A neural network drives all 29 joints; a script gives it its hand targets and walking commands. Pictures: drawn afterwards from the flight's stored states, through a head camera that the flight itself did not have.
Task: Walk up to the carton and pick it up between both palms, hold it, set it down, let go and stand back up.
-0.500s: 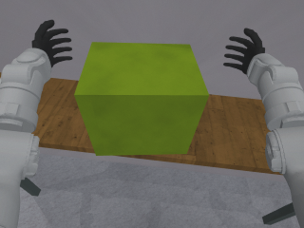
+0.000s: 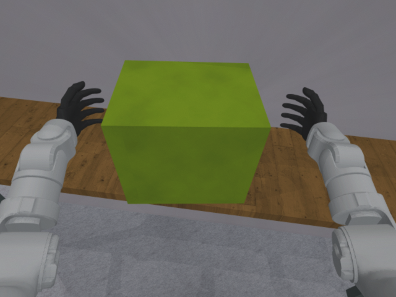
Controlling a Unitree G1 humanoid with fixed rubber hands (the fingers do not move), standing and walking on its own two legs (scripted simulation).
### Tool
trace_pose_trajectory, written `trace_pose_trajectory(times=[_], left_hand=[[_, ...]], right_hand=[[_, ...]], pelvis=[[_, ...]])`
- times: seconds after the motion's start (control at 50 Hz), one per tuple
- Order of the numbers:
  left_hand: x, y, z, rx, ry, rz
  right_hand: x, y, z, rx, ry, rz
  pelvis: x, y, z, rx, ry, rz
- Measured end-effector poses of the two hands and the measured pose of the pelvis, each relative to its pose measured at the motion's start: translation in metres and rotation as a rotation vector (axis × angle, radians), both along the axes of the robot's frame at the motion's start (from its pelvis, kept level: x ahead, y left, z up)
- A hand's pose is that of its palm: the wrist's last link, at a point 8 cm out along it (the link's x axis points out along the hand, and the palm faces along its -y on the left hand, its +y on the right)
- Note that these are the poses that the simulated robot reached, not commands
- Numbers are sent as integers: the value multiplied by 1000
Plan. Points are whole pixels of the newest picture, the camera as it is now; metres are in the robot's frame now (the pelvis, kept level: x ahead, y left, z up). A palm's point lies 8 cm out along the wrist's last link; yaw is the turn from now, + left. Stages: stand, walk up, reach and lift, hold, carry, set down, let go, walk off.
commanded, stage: set down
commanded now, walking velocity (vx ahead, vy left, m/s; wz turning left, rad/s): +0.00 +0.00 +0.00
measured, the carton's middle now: (187, 134) +0.45 +0.01 +0.08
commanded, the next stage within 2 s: none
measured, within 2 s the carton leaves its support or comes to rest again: neither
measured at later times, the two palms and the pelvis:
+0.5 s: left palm (67, 166) +0.34 +0.25 +0.11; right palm (313, 164) +0.34 -0.24 +0.11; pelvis +0.01 +0.00 +0.00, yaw -1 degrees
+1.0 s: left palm (62, 213) +0.27 +0.25 +0.06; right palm (312, 209) +0.26 -0.23 +0.06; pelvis +0.02 +0.01 +0.00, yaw -3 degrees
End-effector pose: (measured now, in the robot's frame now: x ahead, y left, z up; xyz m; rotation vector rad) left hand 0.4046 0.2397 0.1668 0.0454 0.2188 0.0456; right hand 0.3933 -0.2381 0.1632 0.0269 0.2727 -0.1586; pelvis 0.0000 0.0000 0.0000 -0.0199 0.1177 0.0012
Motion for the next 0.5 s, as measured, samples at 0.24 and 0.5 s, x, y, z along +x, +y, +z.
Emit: trace_pose_trajectory(times=[0.24,0.5], left_hand=[[-27,2,-26,-5,11,5],[-63,6,-56,3,26,1]], right_hand=[[-23,0,-15,-18,-14,-6],[-57,0,-51,-13,-1,-1]], pelvis=[[2,0,0,5,-49,-10],[12,2,1,5,-95,-24]])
